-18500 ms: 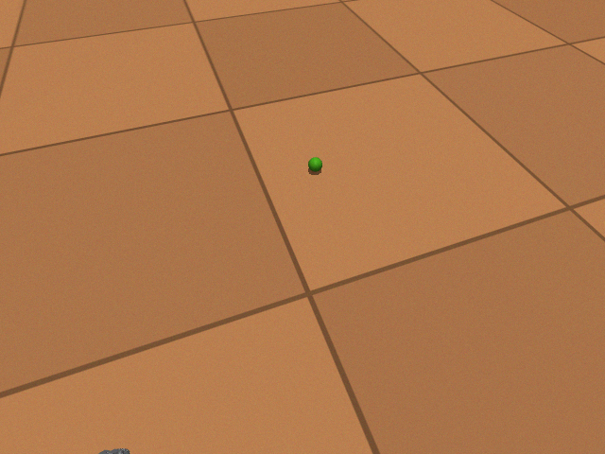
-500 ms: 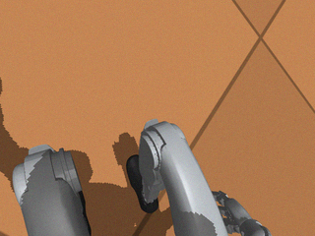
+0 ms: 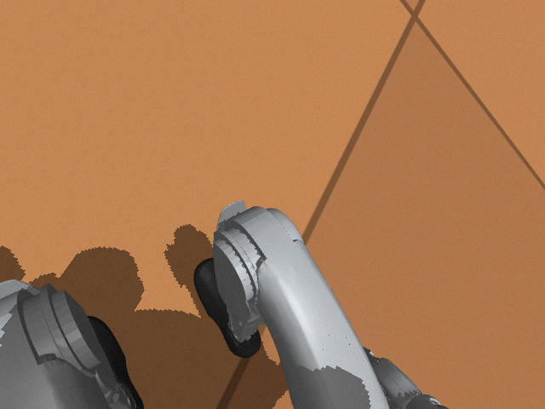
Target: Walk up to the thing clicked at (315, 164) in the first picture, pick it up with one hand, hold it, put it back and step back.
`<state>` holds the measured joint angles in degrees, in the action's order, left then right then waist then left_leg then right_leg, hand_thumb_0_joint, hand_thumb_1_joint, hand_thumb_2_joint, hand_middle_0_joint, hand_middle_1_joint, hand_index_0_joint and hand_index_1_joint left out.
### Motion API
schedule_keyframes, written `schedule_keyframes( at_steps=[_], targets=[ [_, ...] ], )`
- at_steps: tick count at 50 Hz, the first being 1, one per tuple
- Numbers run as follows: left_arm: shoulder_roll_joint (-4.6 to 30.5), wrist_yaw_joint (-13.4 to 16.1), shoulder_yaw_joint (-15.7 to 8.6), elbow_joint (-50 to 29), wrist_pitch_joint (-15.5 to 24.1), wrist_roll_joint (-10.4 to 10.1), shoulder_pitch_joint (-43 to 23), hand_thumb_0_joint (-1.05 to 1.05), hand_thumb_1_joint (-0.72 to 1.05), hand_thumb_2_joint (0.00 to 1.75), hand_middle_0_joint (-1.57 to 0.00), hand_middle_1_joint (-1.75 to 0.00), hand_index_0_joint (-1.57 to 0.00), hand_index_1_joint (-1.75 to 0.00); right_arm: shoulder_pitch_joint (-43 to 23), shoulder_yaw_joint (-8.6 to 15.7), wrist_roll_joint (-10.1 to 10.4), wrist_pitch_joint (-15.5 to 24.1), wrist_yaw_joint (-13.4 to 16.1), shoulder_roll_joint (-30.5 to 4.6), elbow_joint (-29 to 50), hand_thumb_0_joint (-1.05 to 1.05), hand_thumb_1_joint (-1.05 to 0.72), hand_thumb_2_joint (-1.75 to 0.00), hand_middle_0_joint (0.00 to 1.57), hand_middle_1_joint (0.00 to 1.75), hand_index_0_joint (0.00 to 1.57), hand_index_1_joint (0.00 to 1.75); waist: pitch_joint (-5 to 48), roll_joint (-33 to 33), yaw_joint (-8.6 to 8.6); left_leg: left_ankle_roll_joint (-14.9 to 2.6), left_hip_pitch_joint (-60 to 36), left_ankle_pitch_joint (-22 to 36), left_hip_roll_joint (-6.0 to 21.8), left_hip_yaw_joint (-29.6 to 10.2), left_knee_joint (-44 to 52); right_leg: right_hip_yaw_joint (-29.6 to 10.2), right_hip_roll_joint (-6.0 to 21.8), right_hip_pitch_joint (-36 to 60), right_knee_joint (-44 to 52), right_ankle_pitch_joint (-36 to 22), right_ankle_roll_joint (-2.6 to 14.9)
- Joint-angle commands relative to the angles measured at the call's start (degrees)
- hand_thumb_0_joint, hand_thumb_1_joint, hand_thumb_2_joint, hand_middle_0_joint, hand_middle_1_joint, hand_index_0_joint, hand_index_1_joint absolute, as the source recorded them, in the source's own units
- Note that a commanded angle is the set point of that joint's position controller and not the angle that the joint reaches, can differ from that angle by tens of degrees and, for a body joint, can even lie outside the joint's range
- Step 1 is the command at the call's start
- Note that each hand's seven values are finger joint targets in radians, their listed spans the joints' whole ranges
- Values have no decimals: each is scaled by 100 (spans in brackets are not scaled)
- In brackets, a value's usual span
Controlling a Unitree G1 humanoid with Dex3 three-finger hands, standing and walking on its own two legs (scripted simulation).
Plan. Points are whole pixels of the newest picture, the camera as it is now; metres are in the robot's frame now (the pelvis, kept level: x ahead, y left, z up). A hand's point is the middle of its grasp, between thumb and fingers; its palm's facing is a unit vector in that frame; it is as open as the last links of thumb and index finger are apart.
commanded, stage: rest palm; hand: left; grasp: from above
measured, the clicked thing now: out of the picture +0.49 +0.34 -0.28
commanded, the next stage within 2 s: close in 0.84 s
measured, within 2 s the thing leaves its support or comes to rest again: neither
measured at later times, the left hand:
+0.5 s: hand out of the picture +0.47 +0.34 -0.24, palm faces -0.44 -0.13 -0.89, open 13.4 cm
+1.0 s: hand out of the picture +0.47 +0.33 -0.25, palm faces -0.46 -0.16 -0.88, open 12.7 cm
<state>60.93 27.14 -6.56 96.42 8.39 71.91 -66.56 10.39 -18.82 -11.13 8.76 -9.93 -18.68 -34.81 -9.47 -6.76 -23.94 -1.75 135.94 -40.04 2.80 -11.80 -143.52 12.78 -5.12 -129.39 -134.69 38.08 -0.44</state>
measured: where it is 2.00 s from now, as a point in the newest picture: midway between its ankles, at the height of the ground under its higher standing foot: (179, 355)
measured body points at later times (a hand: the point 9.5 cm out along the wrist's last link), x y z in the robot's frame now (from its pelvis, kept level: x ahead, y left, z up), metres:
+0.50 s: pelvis +0.00 +0.00 +0.00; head +0.28 +0.13 +0.32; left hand +0.49 +0.34 -0.19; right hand +0.06 -0.25 -0.05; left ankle +0.07 +0.12 -0.28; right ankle +0.11 -0.10 -0.28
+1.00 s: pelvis +0.00 +0.00 +0.00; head +0.30 +0.13 +0.31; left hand +0.49 +0.34 -0.20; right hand +0.04 -0.24 -0.05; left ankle +0.07 +0.12 -0.28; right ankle +0.11 -0.10 -0.28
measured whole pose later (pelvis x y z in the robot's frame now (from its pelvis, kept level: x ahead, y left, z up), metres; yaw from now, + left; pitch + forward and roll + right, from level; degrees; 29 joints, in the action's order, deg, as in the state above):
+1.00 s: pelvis +0.00 +0.00 +0.00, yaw -2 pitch +29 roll -15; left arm 63.2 29.7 -4.7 97.6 10.5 70.4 -65.4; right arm 7.1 -21.4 -12.3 11.0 -12.2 -20.0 -34.0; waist -11.8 -8.9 -23.7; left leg -1.2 134.1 -41.5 3.0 -14.3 -144.3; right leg 14.7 -5.9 -127.1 -133.7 38.4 -0.5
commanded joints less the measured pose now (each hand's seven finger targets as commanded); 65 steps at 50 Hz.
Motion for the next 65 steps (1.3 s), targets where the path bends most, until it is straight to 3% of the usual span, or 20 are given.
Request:
schedule_keyframes(
  at_steps=[1, 4, 5, 8, 12, 13, 14, 15, 17, 24, 25, 30, 35, 37, 42, 46, 53, 59, 62, 65],
  targets=[
    [1504, 130, -96, -886, 136, -98, -1273, 0, -50, 104, -11, -103, -10, -104, 1026, 570, -15, -21, 92, -1837, -39, 0, -90, -90, 20, 30, 20, 30, 4090, 3138, -32, 54, -3150, 1564, 77, 237, 1277, 196, -163, 2304, 1227, -1670, 226],
    [1316, 110, -16, -764, 211, -85, -1135, 0, -52, 103, -9, -103, -8, -104, 1136, 540, -55, -30, 35, -1823, -90, 0, -90, -90, 20, 30, 20, 30, 3748, 3002, -145, 36, -3001, 1644, 72, 230, 1208, 210, -168, 2313, 1229, -1759, 209],
    [1497, 135, -88, -1030, 269, -110, -1212, 0, -51, 104, -9, -104, -9, -105, 1120, 563, -57, -52, 36, -1826, -114, 0, -90, -90, 20, 30, 20, 30, 4075, 3101, -53, 38, -3131, 1720, 98, 214, 1251, 216, -202, 2495, 1249, -1829, 187],
    [1382, 198, 10, -967, 344, -77, -1198, 0, -50, 107, -11, -105, -10, -106, 1101, 591, -99, -53, 10, -1936, -97, 0, -90, -90, 20, 30, 20, 30, 4059, 3225, -108, 79, -3373, 1898, 118, 136, 1250, 305, -198, 2376, 1221, -1900, 205],
    [1371, 286, 92, -865, 429, -17, -1315, 0, -48, 107, -11, -107, -10, -108, 1032, 513, -98, -35, -31, -1857, -135, 0, -90, -90, 20, 30, 20, 30, 3812, 3126, -149, 40, -3115, 1553, 127, 136, 1228, 291, -222, 2266, 1220, -1718, 182],
    [1176, 287, 263, -930, 457, -15, -1412, 0, -47, 105, -11, -106, -11, -106, 970, 558, -91, -6, -32, -1916, -80, 0, -90, -90, 20, 30, 20, 30, 3749, 3202, -191, 71, -3189, 1503, 115, 121, 1286, 322, -208, 2147, 1215, -1631, 202],
    [1353, 336, 115, -720, 446, 2, -1285, 0, -48, 105, -11, -107, -10, -107, 1002, 556, -102, 5, -43, -1902, -171, 0, -90, -90, 20, 30, 20, 30, 3640, 3171, -160, 63, -3168, 1392, 130, 106, 1304, 323, -219, 2116, 1226, -1559, 194],
    [1303, 383, 193, -789, 477, 26, -1375, 0, -46, 106, -12, -107, -11, -108, 922, 544, -120, 17, -39, -1932, -99, 0, -90, -90, 20, 30, 20, 30, 3627, 3144, -188, 66, -3077, 1306, 130, 106, 1302, 344, -219, 2141, 1242, -1517, 185],
    [1353, 456, 113, -723, 480, 94, -1399, 0, -46, 105, -12, -108, -11, -108, 970, 522, -125, 32, -60, -1949, -97, 0, -90, -90, 20, 30, 20, 30, 3622, 3104, -227, 93, -3131, 1325, 128, 41, 1376, 379, -198, 2127, 1164, -1530, 189],
    [1098, 649, 422, -464, 385, 133, -1571, 0, -45, 102, -11, -109, -12, -109, 743, 502, -123, 180, -86, -1985, -15, 0, -91, -91, 20, 30, 20, 30, 3514, 3161, -272, 84, -3117, 1248, 136, 66, 1321, 342, -226, 1993, 1186, -1576, 175],
    [1323, 688, 219, -367, 341, 138, -1501, 0, -43, 104, -12, -111, -13, -110, 842, 439, -140, 199, -98, -1960, -82, 0, -91, -91, 20, 30, 20, 30, 3474, 3052, -282, 78, -3063, 1249, 136, 37, 1327, 363, -209, 2044, 1174, -1563, 162],
    [1397, 727, 232, -173, 222, 51, -1390, 0, -42, 101, -14, -110, -14, -109, 749, 438, -147, 266, -97, -2056, -2, 0, -91, -91, 20, 30, 20, 30, 3415, 2966, -320, 63, -2962, 1136, 161, 68, 1326, 316, -238, 2203, 1259, -1532, 150],
    [1695, 665, 3, -541, 174, -30, -1515, 0, -44, 101, -12, -111, -13, -110, 819, 385, -122, 327, -127, -2034, -31, 0, -91, -91, 20, 30, 20, 30, 3729, 3231, -221, 101, -3207, 1446, 180, 3, 1294, 324, -192, 2237, 1145, -1678, 164],
    [1616, 609, 31, -524, 158, -39, -1472, 0, -38, 104, -16, -112, -16, -111, 862, 367, -128, 310, -143, -2001, 12, 0, -91, -91, 20, 30, 20, 30, 3718, 3262, -289, 95, -3215, 1498, 172, 25, 1267, 318, -194, 2301, 1155, -1717, 159],
    [1582, 489, 79, -594, 126, -162, -1230, 0, -37, 105, -16, -114, -17, -113, 840, 412, -105, 257, -137, -2000, -21, 0, -91, -91, 20, 30, 20, 30, 3766, 3260, -160, 82, -3184, 1588, 176, 80, 1268, 291, -242, 2474, 1229, -1783, 171],
    [1482, 427, 114, -625, 223, -250, -1215, 0, -39, 104, -13, -115, -15, -113, 893, 336, -105, 223, -149, -2015, -45, 0, -91, -91, 20, 30, 20, 30, 3710, 3113, -285, 93, -3241, 1831, 204, -31, 1227, 377, -235, 2417, 1203, -1895, 161],
    [1760, 500, 98, -586, 415, -86, -1269, 0, -28, 91, -18, -111, -22, -107, 773, 252, -142, 182, -125, -2032, -22, 0, -90, -90, 20, 30, 20, 30, 3561, 3155, -220, 76, -3074, 1498, 193, 23, 1242, 363, -269, 2459, 1229, -1696, 165],
    [1596, 603, 238, -333, 418, -56, -1220, 0, -25, 86, -20, -108, -24, -104, 685, 321, -153, 219, -75, -2096, 26, 0, -90, -90, 20, 30, 20, 30, 3312, 2969, -276, 76, -2863, 944, 198, 0, 1349, 378, -280, 2278, 1281, -1327, 175],
    [1395, 602, 399, -381, 433, -80, -1380, 0, -20, 83, -23, -108, -28, -103, 678, 323, -165, 246, -66, -2114, 51, 0, -90, -90, 20, 30, 20, 30, 3299, 3005, -376, 88, -2925, 956, 206, -51, 1355, 430, -268, 2214, 1285, -1362, 152],
    [1526, 621, 325, -512, 421, -88, -1485, 0, -16, 84, -27, -105, -31, -101, 746, 257, -148, 273, -70, -2068, -3, 0, -90, -90, 20, 30, 20, 30, 3391, 2999, -366, 104, -3008, 1081, 218, -106, 1360, 440, -241, 2255, 1244, -1454, 139]
  ],
)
